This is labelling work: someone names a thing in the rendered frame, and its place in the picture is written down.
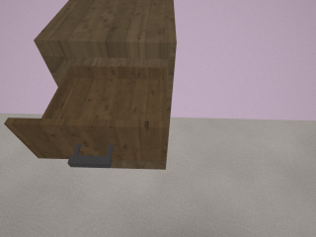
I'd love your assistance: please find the cabinet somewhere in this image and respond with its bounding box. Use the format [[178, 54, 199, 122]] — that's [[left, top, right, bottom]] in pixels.
[[34, 0, 177, 170]]

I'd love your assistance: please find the handle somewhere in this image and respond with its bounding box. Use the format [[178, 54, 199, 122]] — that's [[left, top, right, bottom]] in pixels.
[[67, 143, 113, 169]]

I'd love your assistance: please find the drawer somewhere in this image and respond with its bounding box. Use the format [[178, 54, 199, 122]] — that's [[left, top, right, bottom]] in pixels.
[[4, 65, 169, 162]]

